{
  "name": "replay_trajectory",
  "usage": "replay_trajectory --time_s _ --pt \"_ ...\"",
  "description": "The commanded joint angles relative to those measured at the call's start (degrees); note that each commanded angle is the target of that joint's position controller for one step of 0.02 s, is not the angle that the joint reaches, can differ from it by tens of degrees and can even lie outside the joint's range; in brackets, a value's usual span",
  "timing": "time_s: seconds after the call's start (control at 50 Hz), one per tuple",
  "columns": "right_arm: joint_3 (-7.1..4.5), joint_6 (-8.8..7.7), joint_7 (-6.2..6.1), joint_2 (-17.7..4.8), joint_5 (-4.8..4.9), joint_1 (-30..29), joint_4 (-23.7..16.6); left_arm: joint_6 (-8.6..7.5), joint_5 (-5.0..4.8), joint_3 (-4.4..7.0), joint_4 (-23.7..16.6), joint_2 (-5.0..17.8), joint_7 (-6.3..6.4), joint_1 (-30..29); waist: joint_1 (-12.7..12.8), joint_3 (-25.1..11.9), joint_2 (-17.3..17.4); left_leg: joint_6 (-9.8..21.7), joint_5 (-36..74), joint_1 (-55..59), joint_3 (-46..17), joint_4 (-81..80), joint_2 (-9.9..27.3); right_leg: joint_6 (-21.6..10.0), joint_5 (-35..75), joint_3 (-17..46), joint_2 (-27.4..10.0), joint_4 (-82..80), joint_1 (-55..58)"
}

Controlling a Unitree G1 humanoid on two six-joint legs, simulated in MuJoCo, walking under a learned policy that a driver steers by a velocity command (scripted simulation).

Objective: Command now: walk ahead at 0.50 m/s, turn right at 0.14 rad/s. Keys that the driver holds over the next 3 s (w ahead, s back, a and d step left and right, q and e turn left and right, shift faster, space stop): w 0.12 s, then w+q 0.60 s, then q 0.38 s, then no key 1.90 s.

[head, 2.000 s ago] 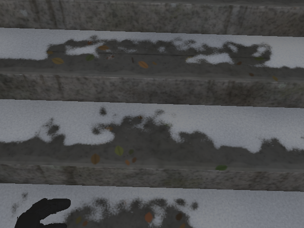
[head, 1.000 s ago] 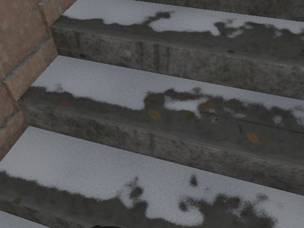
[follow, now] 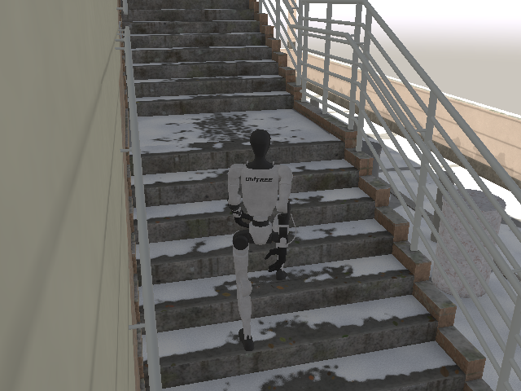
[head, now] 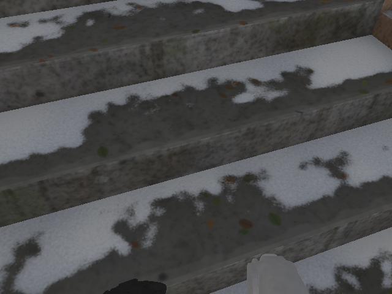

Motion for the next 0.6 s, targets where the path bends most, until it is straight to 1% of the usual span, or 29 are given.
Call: replay_trajectory --time_s 0.02,0.04,0.06,0.08,0.1,0.12,0.14,0.16,0.18,0.2,0.22,0.24,0.26,0.28,0.3,0.32,0.34,0.36,0.38,0.4,0.42,0.44,0.46,0.48,0.52,0.54,0.56,0.58,0.6 --pt "-0.14 -1.35 2.24 -6.04 3.4 -0.69 -3.02 2.58 1.22 0.49 -10.52 2.02 -1.34 -18.57 3.97 6.49 5.73 11.87 35.15 -15.25 -5.31 -14.83 14.17 1.67 -6.79 -8.64 -1.29 -14.02 20.1" --pt "-0.36 -2.5 2.31 -8.78 4.68 0.27 -3.18 2.63 1.26 1.05 -9.99 2.52 -1.84 -17.1 5.42 5.17 8.15 12.06 53.3 -14.56 -3.89 -12.05 14.59 3.25 -10.42 -9.74 1.78 -15.76 28.05" --pt "-1.01 -3.42 2.01 -12.29 5.33 1.36 -3.54 2.48 0.95 1.93 -9.6 4.05 -1.92 -15.18 6.34 4.04 8.74 11.38 69.52 -7.26 -3.7 -8.72 15.5 4.23 -14.35 -11.02 4.43 -19.94 30.0" --pt "-2.19 -3.59 1.79 -15.78 5.32 2.81 -3.06 1.82 0.3 2.09 -9.12 3.91 -1.92 -13.54 7.31 4.4 10.02 11.42 85.53 0.41 -3.88 -5.4 17.01 4.2 -17.2 -11.01 6.22 -27.63 31.76" --pt "-3.5 -3.6 1.86 -18.11 5.15 1.56 -3.33 0.9 0.28 2.65 -7.94 4.3 -1.78 -9.08 9.68 3.72 11.97 10.93 95.35 5.78 -4.6 -1.18 18.26 3.82 -20.06 -10.69 7.97 -35.72 36.08" --pt "-4.77 -3.58 1.84 -20.19 4.58 -0.43 -4.14 0.27 0.74 3.39 -6.82 5.36 -1.02 -2.87 11.73 -0.38 13.4 10.24 103.55 5.1 -4.75 4.87 17.79 2.84 -14.42 -9.73 8.71 -37.3 46.21" --pt "-6.31 -3.46 -3.51 -16.48 10.53 1.77 -7.21 -2.11 -0.49 4.43 0.01 6.33 3.09 18.99 15.7 -9.53 5.68 5.99 97.09 -11.37 -5.22 28.25 12.45 -1.76 -5.38 3.03 3.62 -32.9 74.84" --pt "-6.29 -4.14 -4.03 -15.6 12.33 1.12 -8.92 -2.36 -1.09 6.85 2.29 10.93 4.98 28.15 18.53 -16.6 1.54 4.1 66.76 -22.75 -7.53 44.77 5.96 -3.91 -14.39 21.96 -4.6 -48.43 84.64" --pt "-4.24 -2.36 3.58 -6.5 3.39 -4.04 -6.63 -0.69 4.44 6.21 6.0 14.2 2.14 34.5 20.17 -17.75 -8.91 6.02 18.66 -38.59 -24.44 71.17 -3.77 -6.54 -24.01 44.82 -9.66 -74.09 85.58" --pt "-6.57 -2.48 5.25 -8.16 5.58 -8.87 -8.54 -2.48 4.2 8.68 8.2 17.92 2.45 34.18 18.02 -3.49 -7.23 6.75 22.14 -49.88 -32.43 86.31 -4.15 -1.42 -29.87 44.18 -9.57 -75.72 75.4" --pt "-6.89 -3.17 4.58 -8.01 5.56 -11.24 -8.88 -3.55 2.7 8.55 9.4 15.18 2.3 28.92 14.52 2.14 -6.16 7.57 22.27 -52.23 -31.53 94.18 -3.06 -3.14 -24.57 35.37 -9.9 -73.22 65.32" --pt "-6.57 -3.47 3.64 -7.27 5.65 -14.1 -10.34 -3.9 1.11 7.74 9.68 10.03 1.76 22.09 11.0 1.01 -1.22 8.89 17.03 -55.22 -29.75 99.21 -3.63 -5.6 -16.32 30.99 -10.77 -72.93 63.59" --pt "-5.67 -3.09 2.88 -6.64 6.85 -17.67 -12.6 -4.07 0.85 5.96 10.11 4.45 1.41 17.57 7.57 -1.25 0.83 11.73 17.06 -58.26 -29.81 104.98 -2.6 -4.99 -9.83 29.09 -12.45 -73.87 62.75" --pt "-4.95 -2.13 2.29 -5.55 7.54 -18.48 -13.3 -3.8 1.8 4.34 10.72 -0.04 0.76 13.69 4.41 -0.52 3.3 14.01 21.09 -60.81 -29.73 107.71 -0.55 -1.98 -9.13 26.32 -13.57 -76.3 58.85" --pt "-4.5 -0.81 1.78 -4.35 6.78 -18.7 -13.77 -4.22 2.28 3.27 10.86 -2.17 0.46 11.58 1.24 1.26 4.57 15.38 21.45 -61.92 -28.86 103.19 1.02 0.18 -10.11 20.18 -12.39 -77.91 55.8" --pt "-4.16 0.17 1.84 -3.29 7.08 -18.45 -14.35 -4.48 2.49 3.93 10.02 -0.65 0.34 9.98 -0.5 2.78 3.78 15.07 17.78 -60.76 -26.1 101.49 2.64 1.22 -9.33 12.95 -11.63 -80.86 53.4" --pt "-3.8 0.48 1.93 -3.2 7.28 -20.09 -15.0 -4.92 2.54 3.89 9.83 -0.89 1.05 7.77 -1.61 3.34 3.05 15.4 16.16 -58.75 -23.48 97.62 3.06 2.35 -9.96 5.49 -8.52 -83.26 50.2" --pt "-3.88 0.55 2.15 -3.73 7.58 -21.75 -15.72 -5.79 3.13 3.75 9.04 -0.65 1.8 7.12 -2.45 4.46 0.84 15.35 16.92 -56.6 -21.65 96.47 3.51 4.31 -7.64 -1.56 -5.8 -85.13 47.31" --pt "-3.6 0.64 2.8 -5.05 7.37 -23.21 -15.56 -5.96 3.85 3.75 10.04 0.28 2.41 11.2 -0.1 4.61 -3.84 14.53 13.3 -58.76 -19.73 105.87 2.82 1.54 -6.23 -0.25 -6.95 -86.54 49.2" --pt "-3.44 0.63 2.93 -5.78 7.16 -26.99 -17.53 -5.97 4.63 3.47 11.44 0.64 2.73 15.59 1.4 4.71 -2.78 15.18 12.15 -65.14 -20.37 107.8 2.24 1.95 -6.69 -1.46 -6.96 -86.57 54.39" --pt "-2.85 0.45 2.62 -6.86 7.29 -32.41 -20.35 -5.64 5.69 3.39 15.09 1.77 3.01 22.93 4.08 5.25 -3.2 16.63 7.49 -74.18 -20.3 112.63 0.93 2.32 -3.05 -1.5 -7.44 -85.45 63.33" --pt "-2.57 0.3 1.85 -7.53 7.56 -36.79 -22.65 -5.55 7.1 2.99 17.15 2.2 3.21 27.3 5.51 5.62 -1.13 17.93 7.26 -81.53 -21.95 109.94 0.72 3.35 -2.3 -2.16 -7.5 -84.21 70.96" --pt "-2.01 0.42 1.1 -7.37 7.63 -40.57 -25.05 -5.61 8.04 2.87 19.02 3.17 3.08 31.95 6.83 5.6 -0.94 18.49 6.35 -86.11 -21.73 104.99 1.59 3.81 -0.9 -3.24 -7.83 -84.39 77.68" --pt "-1.94 0.71 0.44 -9.37 7.44 -45.23 -28.08 -5.78 8.44 2.53 19.33 3.91 2.31 34.33 7.27 3.55 0.75 17.56 11.19 -84.22 -19.24 91.53 3.49 4.84 -2.73 -4.76 -7.47 -86.4 80.4" --pt "-1.36 2.25 -0.12 -8.43 7.51 -49.46 -30.47 -5.83 7.7 2.5 18.37 4.61 1.89 35.81 8.55 4.07 -3.69 15.18 14.87 -79.67 -14.32 81.71 5.58 3.89 -1.74 -6.22 -8.38 -92.23 80.03" --pt "-0.78 4.01 0.58 -7.32 7.19 -53.71 -31.6 -5.42 5.86 2.62 15.64 5.78 0.64 30.41 7.81 6.49 -3.42 13.14 7.33 -66.71 -10.09 68.77 6.19 2.96 0.94 -9.34 -10.0 -99.98 70.35" --pt "-1.0 5.15 0.84 -6.57 6.9 -54.95 -32.16 -5.96 4.4 2.63 15.03 6.92 -0.23 31.37 7.57 7.68 -5.26 11.18 3.5 -57.37 -7.51 67.65 3.52 2.0 8.21 -10.02 -10.64 -101.2 66.11" --pt "-1.45 5.37 1.77 -6.23 6.88 -50.58 -30.93 -6.7 3.06 3.1 13.85 9.77 -0.23 31.85 5.59 5.98 -7.68 9.22 0.93 -51.28 -4.06 68.13 0.04 0.93 28.28 -12.69 -11.51 -97.59 68.21" --pt "-1.77 5.36 2.25 -7.09 7.85 -48.01 -31.32 -7.62 3.47 3.78 14.58 13.36 -0.32 33.18 3.09 5.56 -8.2 9.4 5.51 -46.07 -2.55 64.76 -3.09 -0.48 55.13 -14.1 -12.55 -92.67 71.2"
Next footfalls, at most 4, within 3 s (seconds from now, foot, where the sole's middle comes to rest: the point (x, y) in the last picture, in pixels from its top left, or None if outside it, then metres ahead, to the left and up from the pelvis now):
0.10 right None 0.28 -0.12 -0.62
0.64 left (131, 250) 0.57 0.15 -0.47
1.18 right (156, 131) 0.88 0.06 -0.32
1.72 left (128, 227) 0.64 0.16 -0.47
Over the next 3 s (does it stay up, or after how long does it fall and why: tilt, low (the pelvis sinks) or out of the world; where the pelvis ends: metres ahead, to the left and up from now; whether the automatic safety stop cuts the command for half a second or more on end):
stays up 0.71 0.01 0.32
